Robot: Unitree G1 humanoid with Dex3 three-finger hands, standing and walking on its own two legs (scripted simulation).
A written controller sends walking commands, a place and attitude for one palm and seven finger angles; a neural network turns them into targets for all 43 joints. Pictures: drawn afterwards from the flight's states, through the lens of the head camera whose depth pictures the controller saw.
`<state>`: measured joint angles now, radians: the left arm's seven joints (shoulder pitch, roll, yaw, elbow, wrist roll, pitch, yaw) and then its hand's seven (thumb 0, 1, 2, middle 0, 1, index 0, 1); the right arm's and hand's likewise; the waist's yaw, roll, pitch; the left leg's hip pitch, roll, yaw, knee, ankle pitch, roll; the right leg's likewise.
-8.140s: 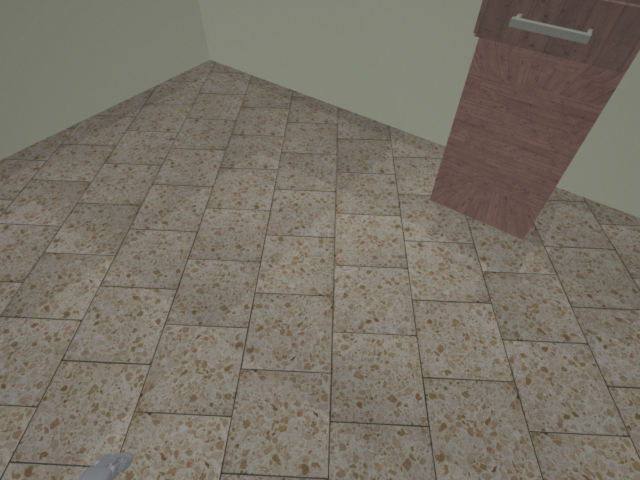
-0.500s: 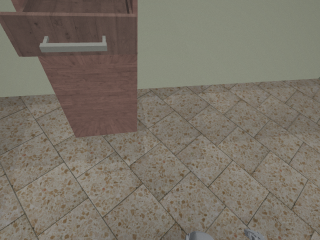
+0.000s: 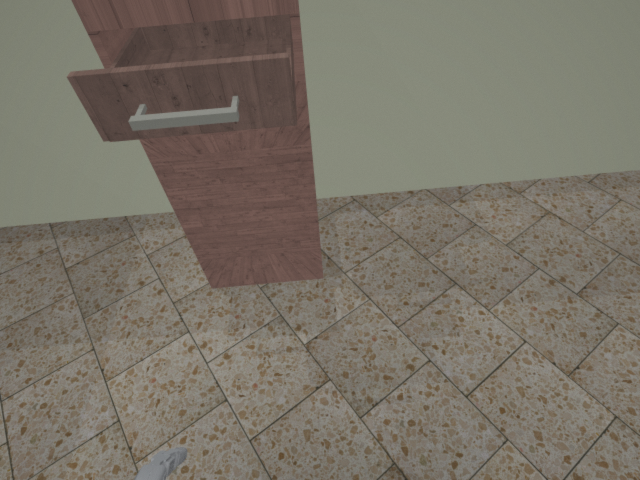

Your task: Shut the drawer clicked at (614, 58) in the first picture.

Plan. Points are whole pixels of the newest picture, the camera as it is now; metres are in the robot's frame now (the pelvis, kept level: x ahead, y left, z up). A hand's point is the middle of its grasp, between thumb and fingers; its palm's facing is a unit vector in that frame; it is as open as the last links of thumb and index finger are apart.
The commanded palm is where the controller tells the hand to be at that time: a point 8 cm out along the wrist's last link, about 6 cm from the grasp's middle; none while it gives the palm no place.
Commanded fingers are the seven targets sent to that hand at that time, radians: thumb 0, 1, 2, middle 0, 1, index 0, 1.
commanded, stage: take the last steps up to it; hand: left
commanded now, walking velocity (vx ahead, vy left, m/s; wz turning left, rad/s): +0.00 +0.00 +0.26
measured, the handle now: (186, 112) +0.70 +0.25 +0.11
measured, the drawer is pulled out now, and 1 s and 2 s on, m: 0.19 0.19 0.19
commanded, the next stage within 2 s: come to a stop and stand still in 1.16 s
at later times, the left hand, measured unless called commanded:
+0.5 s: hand out of the picture -0.11 +0.21 -0.17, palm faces +0.22 -0.96 -0.16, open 7.4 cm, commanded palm none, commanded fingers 0.00 0.90 0.90 -0.20 -0.30 -0.20 -0.30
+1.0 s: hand (200, 386) +0.30 +0.22 -0.17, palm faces -0.01 -0.98 -0.19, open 7.4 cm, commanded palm none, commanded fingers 0.00 0.90 0.90 -0.20 -0.30 -0.20 -0.30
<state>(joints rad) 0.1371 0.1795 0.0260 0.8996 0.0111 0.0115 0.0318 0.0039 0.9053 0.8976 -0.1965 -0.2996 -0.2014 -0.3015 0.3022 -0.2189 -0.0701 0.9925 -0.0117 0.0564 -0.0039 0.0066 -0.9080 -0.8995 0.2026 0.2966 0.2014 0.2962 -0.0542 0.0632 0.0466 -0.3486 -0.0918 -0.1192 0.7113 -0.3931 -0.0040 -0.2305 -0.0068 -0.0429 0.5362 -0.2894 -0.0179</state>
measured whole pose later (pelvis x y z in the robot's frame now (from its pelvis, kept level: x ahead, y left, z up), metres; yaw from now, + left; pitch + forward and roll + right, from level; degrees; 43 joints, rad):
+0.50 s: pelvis +0.02 +0.06 +0.00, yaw +5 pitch -1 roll -1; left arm 0.49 0.17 0.04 1.16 0.02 0.01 0.01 0.01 0.91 0.90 -0.20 -0.30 -0.20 -0.30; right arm 0.21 -0.17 -0.05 1.02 -0.02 -0.03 0.01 0.00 -0.91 -0.90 0.20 0.30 0.20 0.30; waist 0.06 -0.03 -0.01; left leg -0.20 0.04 0.10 0.53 -0.29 0.02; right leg -0.23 -0.08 -0.09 0.65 -0.41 0.01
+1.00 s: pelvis +0.18 +0.04 -0.02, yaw +2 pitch -2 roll +0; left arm 0.10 0.18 0.05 1.01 0.02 -0.03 -0.02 0.00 0.91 0.90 -0.19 -0.30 -0.20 -0.30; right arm 0.55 -0.09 -0.02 1.21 -0.02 -0.05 -0.03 0.00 -0.91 -0.90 0.20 0.30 0.20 0.30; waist -0.07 0.01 0.08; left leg 0.12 0.05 0.16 0.47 -0.50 -0.02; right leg -0.44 -0.04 -0.13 0.61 -0.17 -0.06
